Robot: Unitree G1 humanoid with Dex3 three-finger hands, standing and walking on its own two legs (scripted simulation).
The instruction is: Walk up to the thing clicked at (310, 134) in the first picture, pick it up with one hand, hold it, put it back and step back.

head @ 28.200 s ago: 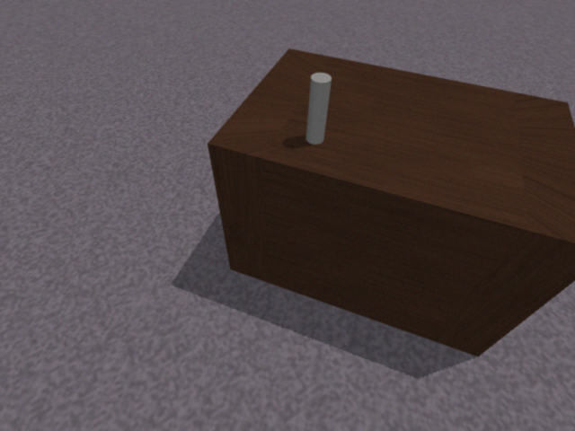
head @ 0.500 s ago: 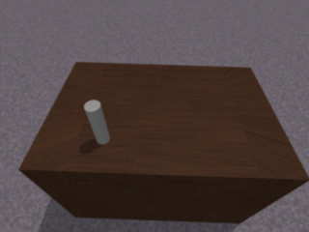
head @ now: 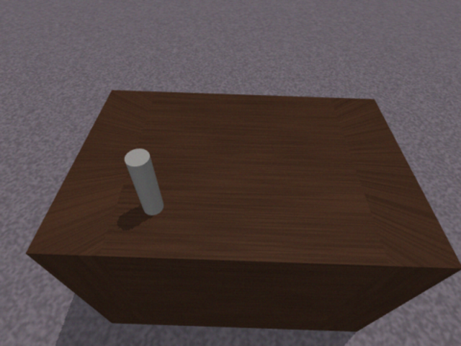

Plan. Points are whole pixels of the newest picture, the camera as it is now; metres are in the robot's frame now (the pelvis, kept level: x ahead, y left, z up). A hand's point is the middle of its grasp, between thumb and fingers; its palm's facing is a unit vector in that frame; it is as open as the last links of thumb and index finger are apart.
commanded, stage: stand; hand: left
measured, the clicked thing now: (146, 184) +0.45 +0.20 -0.04
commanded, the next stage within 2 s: step back in 0.20 s
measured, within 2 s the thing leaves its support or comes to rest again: neither
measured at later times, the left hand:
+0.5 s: hand out of the picture +0.09 +0.30 -0.17, palm faces -0.07 -0.91 -0.40, open 7.4 cm
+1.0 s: hand out of the picture -0.02 +0.27 -0.16, palm faces -0.10 -0.92 -0.39, open 7.4 cm
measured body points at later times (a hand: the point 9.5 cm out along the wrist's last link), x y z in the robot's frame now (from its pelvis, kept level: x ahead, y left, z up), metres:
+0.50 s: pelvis -0.06 +0.03 -0.03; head +0.01 +0.04 +0.42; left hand +0.09 +0.34 -0.15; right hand +0.04 -0.31 -0.14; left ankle -0.09 +0.14 -0.74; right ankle +0.03 -0.13 -0.75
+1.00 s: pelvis -0.15 +0.02 -0.02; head -0.08 +0.00 +0.42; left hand -0.02 +0.32 -0.13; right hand -0.07 -0.30 -0.15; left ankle -0.14 +0.16 -0.69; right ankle -0.14 -0.09 -0.75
